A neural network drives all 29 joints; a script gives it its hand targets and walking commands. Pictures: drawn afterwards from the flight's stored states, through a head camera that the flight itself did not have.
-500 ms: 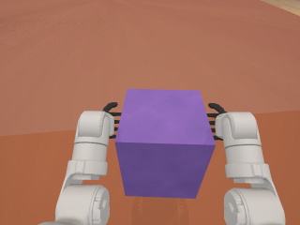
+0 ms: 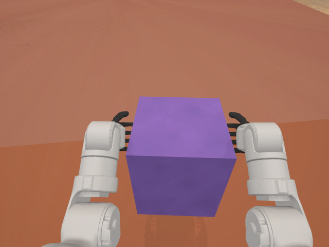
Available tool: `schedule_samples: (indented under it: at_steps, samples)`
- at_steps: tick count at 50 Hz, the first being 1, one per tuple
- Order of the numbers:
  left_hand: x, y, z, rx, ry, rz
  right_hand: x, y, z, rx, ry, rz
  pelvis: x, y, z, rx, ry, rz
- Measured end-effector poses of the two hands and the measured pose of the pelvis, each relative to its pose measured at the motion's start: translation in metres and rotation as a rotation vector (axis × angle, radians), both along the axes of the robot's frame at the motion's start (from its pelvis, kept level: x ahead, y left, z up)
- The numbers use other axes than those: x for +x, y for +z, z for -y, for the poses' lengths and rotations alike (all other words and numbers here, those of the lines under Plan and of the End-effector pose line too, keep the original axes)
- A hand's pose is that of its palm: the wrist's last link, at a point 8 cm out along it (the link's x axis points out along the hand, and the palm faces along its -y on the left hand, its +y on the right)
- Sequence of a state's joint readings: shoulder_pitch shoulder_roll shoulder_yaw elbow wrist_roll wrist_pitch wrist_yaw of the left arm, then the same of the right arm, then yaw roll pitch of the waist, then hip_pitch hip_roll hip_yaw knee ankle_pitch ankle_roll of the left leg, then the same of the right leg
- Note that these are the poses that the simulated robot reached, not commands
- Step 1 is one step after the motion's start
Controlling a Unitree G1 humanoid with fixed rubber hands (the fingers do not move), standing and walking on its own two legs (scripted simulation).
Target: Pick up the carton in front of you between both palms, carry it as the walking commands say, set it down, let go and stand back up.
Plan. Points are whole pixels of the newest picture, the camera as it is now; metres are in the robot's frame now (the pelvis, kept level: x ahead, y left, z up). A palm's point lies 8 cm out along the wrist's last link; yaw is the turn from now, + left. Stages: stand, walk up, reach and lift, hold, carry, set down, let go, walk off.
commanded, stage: carry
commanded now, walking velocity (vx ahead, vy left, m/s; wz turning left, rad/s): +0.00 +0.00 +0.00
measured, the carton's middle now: (177, 157) +0.35 +0.00 +0.05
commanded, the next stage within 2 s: none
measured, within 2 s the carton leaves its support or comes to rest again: neither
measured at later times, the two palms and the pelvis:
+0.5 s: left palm (115, 137) +0.34 +0.15 +0.14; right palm (243, 138) +0.34 -0.15 +0.14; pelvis +0.00 +0.00 +0.00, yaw +0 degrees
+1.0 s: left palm (120, 109) +0.39 +0.14 +0.18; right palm (246, 111) +0.39 -0.16 +0.18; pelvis +0.03 -0.01 -0.01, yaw +0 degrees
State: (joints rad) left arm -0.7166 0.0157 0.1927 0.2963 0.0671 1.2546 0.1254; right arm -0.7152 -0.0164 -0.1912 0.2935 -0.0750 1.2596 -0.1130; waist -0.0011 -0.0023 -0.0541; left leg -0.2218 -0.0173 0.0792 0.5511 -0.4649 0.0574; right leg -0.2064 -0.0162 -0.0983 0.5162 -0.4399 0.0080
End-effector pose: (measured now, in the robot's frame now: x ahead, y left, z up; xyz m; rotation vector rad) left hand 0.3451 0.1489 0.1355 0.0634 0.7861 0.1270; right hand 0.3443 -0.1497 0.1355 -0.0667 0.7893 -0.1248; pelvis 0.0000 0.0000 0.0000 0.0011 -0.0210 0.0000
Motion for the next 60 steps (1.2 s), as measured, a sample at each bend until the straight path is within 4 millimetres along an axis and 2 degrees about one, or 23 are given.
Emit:
schedule_samples:
  at_steps: [37,42,46,52,57,60]
  samples:
    - [-0.005,0.0,0.0,0.0,0.003,0.001,-0.005,0.0,0.001,0.0,0.0,0.001,-0.006,0.0,0.001,0.001,0.002,0.0]
    - [-0.002,0.006,0.001,0.002,0.0,0.018,-0.001,0.006,0.001,0.0,0.001,0.017,0.0,-0.001,0.001,0.002,0.0,0.004]
    - [0.016,0.023,0.004,0.007,0.0,0.057,0.016,0.022,0.004,-0.005,0.0,0.056,0.013,-0.002,0.004,0.006,-0.001,-0.004]
    - [0.057,0.05,0.01,0.007,0.012,0.099,0.059,0.048,0.01,0.006,0.003,0.097,0.049,-0.007,0.012,-0.006,0.01,-0.016]
    - [0.092,0.046,0.002,-0.004,0.034,0.052,0.105,0.053,0.002,0.0,0.019,0.044,0.087,-0.003,0.012,0.016,-0.002,-0.033]
    - [0.121,0.04,-0.004,-0.011,0.023,0.033,0.131,0.05,-0.004,-0.009,0.01,0.025,0.109,-0.003,0.007,0.036,-0.028,-0.022]
